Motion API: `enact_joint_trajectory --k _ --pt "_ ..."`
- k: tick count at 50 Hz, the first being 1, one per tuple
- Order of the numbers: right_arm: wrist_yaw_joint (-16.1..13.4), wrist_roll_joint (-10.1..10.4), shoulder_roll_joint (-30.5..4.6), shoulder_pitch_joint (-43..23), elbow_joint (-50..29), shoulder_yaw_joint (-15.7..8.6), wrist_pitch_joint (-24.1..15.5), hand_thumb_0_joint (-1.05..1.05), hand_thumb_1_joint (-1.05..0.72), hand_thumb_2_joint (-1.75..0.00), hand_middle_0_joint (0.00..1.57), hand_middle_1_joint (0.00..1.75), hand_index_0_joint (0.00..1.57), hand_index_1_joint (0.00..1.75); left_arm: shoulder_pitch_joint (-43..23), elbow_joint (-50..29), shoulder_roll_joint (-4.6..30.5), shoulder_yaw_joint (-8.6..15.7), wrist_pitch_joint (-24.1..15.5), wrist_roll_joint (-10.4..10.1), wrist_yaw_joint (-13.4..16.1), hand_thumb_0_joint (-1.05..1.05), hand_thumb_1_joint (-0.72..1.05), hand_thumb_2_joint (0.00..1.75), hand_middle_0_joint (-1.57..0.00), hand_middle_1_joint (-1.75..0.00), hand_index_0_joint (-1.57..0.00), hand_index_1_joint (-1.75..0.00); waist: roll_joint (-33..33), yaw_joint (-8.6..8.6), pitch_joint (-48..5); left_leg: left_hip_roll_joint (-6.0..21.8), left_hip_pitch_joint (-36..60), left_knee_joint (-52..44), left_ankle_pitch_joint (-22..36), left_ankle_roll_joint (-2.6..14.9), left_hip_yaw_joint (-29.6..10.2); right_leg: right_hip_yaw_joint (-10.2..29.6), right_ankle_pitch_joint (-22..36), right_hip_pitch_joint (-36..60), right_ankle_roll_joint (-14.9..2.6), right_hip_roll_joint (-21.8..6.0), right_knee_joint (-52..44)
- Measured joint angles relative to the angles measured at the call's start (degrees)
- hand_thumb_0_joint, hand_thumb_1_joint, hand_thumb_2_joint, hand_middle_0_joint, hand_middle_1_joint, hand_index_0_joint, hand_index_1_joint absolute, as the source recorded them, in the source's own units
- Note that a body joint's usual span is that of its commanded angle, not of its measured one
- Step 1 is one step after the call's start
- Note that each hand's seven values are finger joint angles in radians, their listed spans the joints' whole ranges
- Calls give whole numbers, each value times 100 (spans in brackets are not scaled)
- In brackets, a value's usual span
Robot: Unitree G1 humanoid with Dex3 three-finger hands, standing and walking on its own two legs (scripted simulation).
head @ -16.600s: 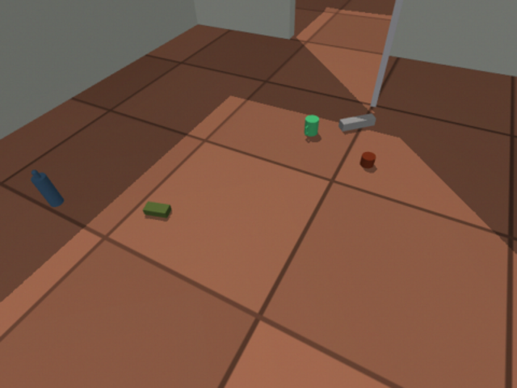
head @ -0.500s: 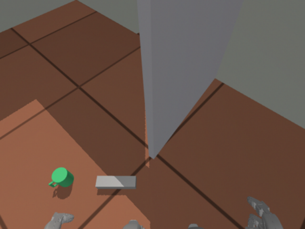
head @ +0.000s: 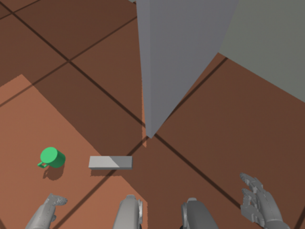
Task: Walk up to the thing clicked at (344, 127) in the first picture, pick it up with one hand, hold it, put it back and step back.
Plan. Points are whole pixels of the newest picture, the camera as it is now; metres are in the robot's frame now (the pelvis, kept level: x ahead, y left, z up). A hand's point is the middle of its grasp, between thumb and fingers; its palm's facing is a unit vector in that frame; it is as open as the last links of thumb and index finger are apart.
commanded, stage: rise first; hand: left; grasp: from above
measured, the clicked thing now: (111, 162) +0.45 +0.26 -0.59
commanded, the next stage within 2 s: none
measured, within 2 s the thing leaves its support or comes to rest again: neither
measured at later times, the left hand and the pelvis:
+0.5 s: hand (84, 186) +0.29 +0.30 -0.34, palm faces -0.50 -0.26 -0.82, open 14.1 cm; pelvis -0.07 +0.00 -0.20, yaw -4 degrees
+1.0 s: hand (90, 175) +0.35 +0.31 -0.42, palm faces -0.47 -0.03 -0.88, open 14.3 cm; pelvis -0.07 +0.01 -0.27, yaw -7 degrees
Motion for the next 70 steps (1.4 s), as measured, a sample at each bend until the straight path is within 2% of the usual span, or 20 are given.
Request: enact_joint_trajectory --k 5,9,14,19,24,30,34,41,48,54,70 --pt "65 -23 -136 -216 192 -79 -85 1 -95 -91 20 30 21 30 -681 390 319 25 -686 608 28 0 -59 99 -12 -104 -10 -105 -22 8 -103 -4 -1157 994 -207 -27 -11 7 -247 -1171 0 14 1047" --pt "113 -25 -214 -383 390 -117 -42 1 -95 -91 20 30 21 30 -1369 741 523 89 -1189 1141 191 0 -59 100 -12 -104 -10 -105 -1 31 -119 11 -2060 1777 -318 -47 -43 -9 -374 -2077 -13 49 1847" --pt "170 -32 -221 -495 615 -157 77 1 -95 -91 20 30 21 30 -2332 1337 771 150 -1463 1706 393 0 -59 101 -12 -104 -10 -106 40 71 18 36 -3019 2571 -321 -75 -105 -49 -379 -3040 -31 103 2648" --pt "228 -91 -153 -421 872 -140 195 1 -95 -91 20 30 21 30 -3189 2010 1063 170 -1777 2292 402 0 -58 102 -12 -104 -11 -105 31 70 172 60 -3796 3207 -258 -94 -184 -107 -300 -3816 -30 157 3264" --pt "283 -175 -93 -245 1112 -104 329 1 -94 -91 20 30 21 30 -3761 2441 1359 187 -2145 2818 492 0 -57 102 -12 -103 -11 -104 -1 -14 328 56 -4349 3760 -211 -97 -269 -170 -242 -4337 -7 187 3771" --pt "371 -284 -74 -73 1247 -40 535 1 -90 -90 20 30 21 30 -4216 2973 1639 269 -2529 3398 807 0 -55 103 -10 -102 -8 -103 -28 -189 424 54 -4814 4260 -169 -57 -360 -238 -178 -4740 48 224 4181" --pt "415 -359 -75 -29 1294 13 667 1 -89 -89 20 30 21 30 -4454 3328 1798 281 -2637 3786 1074 0 -54 104 -8 -101 -7 -102 -60 -302 452 37 -5042 4498 -153 -20 -395 -265 -169 -4917 84 229 4372" --pt "489 -487 -61 -74 1332 107 835 1 -89 -89 20 30 21 30 -4838 3831 2005 164 -2684 4367 1470 0 -54 105 -8 -98 -6 -100 -138 -435 474 -9 -5346 4813 -164 27 -439 -301 -216 -5135 112 212 4631" --pt "545 -604 -22 -228 1327 192 906 0 -89 -89 20 30 21 30 -5196 4207 2165 79 -2700 4812 1797 0 -55 105 -8 -96 -6 -98 -206 -523 517 -26 -5560 5063 -228 46 -480 -333 -291 -5301 134 217 4840" --pt "604 -700 1 -347 1291 255 933 0 -90 -89 20 30 21 30 -5368 4459 2268 89 -2722 5066 1969 0 -55 104 -8 -96 -6 -98 -228 -593 592 -21 -5676 5233 -303 35 -520 -359 -349 -5412 162 236 4990" --pt "672 -921 -14 -372 1342 430 926 0 -90 -90 20 30 21 30 -5630 4956 2490 320 -2693 5129 2301 0 -54 102 -8 -99 -7 -100 -288 -756 779 12 -5925 5592 -422 -54 -653 -454 -392 -5716 140 306 5321"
